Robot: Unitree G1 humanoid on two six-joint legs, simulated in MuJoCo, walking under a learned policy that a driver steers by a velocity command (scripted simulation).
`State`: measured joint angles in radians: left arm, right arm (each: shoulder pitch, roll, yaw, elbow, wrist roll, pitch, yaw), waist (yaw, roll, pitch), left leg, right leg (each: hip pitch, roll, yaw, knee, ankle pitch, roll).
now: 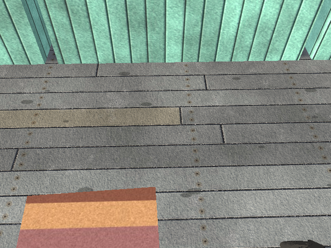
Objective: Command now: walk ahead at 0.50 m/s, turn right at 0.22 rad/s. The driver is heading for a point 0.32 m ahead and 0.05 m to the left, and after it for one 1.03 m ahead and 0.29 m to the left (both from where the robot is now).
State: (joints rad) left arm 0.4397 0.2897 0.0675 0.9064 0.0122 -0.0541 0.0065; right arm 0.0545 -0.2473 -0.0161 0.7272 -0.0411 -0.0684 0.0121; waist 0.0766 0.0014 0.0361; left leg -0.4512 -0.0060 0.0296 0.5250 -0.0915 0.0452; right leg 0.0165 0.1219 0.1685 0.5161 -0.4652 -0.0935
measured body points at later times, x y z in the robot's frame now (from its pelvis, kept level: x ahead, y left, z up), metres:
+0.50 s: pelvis +0.26 -0.01 +0.01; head +0.29 -0.01 +0.45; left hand +0.46 +0.23 -0.08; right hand +0.22 -0.27 -0.13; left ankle +0.11 +0.10 -0.72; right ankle +0.37 -0.09 -0.73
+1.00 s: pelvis +0.49 +0.05 +0.00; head +0.53 +0.07 +0.45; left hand +0.36 +0.28 -0.14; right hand +0.78 -0.06 -0.09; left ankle +0.57 +0.17 -0.71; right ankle +0.37 -0.10 -0.72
